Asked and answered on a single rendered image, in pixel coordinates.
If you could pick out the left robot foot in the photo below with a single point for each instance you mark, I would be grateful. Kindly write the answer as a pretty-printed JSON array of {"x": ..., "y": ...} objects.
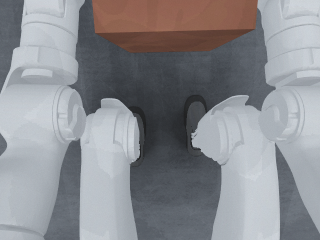
[{"x": 141, "y": 121}]

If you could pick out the left robot upper arm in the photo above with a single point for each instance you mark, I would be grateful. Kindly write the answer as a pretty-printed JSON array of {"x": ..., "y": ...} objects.
[{"x": 38, "y": 122}]

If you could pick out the right robot upper arm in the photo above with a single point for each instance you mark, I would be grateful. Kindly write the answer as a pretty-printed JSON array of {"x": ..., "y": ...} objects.
[{"x": 290, "y": 117}]

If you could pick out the robot right shin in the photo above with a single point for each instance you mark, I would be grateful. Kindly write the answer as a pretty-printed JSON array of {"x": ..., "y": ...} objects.
[{"x": 199, "y": 139}]

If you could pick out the carton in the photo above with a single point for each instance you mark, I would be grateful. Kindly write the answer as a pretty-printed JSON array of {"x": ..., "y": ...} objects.
[{"x": 149, "y": 26}]

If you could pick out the robot left forearm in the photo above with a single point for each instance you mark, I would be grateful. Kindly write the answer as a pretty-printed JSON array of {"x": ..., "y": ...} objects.
[{"x": 47, "y": 51}]

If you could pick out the robot right forearm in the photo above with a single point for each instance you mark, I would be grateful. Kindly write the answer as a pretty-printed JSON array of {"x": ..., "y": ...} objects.
[{"x": 292, "y": 39}]

